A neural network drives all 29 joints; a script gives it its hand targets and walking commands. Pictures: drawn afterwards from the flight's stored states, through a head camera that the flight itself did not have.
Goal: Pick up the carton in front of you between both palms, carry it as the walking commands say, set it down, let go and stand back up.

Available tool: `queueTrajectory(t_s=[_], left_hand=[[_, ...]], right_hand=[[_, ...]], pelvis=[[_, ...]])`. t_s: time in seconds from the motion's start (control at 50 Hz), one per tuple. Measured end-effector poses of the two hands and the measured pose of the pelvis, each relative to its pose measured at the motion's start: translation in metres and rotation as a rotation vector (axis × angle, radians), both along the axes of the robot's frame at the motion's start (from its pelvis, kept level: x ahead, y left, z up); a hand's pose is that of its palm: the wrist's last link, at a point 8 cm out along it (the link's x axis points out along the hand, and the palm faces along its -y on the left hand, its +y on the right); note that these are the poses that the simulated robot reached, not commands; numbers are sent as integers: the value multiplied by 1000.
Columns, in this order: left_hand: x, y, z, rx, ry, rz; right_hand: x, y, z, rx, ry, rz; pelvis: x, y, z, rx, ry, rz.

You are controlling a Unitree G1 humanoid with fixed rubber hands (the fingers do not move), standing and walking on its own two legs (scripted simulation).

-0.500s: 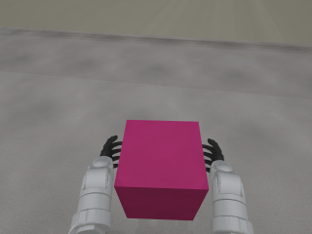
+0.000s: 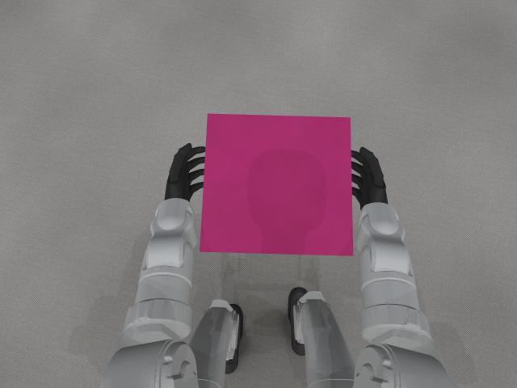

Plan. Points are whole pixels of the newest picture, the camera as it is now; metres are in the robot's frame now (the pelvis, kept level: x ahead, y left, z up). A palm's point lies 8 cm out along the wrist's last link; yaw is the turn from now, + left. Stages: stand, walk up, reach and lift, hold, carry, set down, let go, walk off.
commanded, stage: set down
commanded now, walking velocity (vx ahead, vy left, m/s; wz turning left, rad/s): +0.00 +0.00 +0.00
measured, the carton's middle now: (273, 196) +0.41 -0.02 -0.15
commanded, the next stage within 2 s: none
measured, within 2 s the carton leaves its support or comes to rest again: rests again in 1.70 s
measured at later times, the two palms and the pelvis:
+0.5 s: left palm (211, 184) +0.45 +0.10 -0.21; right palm (359, 187) +0.44 -0.19 -0.21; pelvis -0.02 +0.00 -0.13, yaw +2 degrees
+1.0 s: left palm (230, 185) +0.50 +0.08 -0.37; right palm (348, 187) +0.49 -0.21 -0.37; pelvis -0.04 -0.01 -0.24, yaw +4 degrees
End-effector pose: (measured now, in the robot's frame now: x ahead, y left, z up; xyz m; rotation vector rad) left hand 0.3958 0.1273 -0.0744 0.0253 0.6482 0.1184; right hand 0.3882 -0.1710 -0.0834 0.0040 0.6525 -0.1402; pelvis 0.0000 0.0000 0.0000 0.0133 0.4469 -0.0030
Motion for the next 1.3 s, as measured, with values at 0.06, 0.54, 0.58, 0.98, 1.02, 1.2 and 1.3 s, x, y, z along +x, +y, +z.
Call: queueTrajectory(t_s=[0.06,0.54,0.58,0.98,1.02,1.2,1.3], left_hand=[[9,-1,-17,-22,-29,15],[59,-25,-147,-37,10,26],[63,-26,-161,-36,9,26],[98,-43,-284,-16,40,0],[102,-44,-298,-15,43,-3],[115,-49,-358,-14,60,-18],[122,-52,-385,-18,64,-25]], right_hand=[[9,-1,-17,9,-29,-7],[60,-25,-145,11,14,-9],[64,-27,-159,13,13,-9],[97,-43,-281,-10,45,-2],[100,-44,-294,-14,48,0],[114,-50,-351,-26,65,5],[121,-53,-377,-28,69,9]], pelvis=[[0,3,-18,2,78,2],[-19,-1,-137,29,321,12],[-22,-3,-148,32,331,13],[-39,-11,-235,48,349,24],[-39,-10,-242,47,343,25],[-41,-8,-276,44,303,32],[-40,-6,-292,41,269,41]])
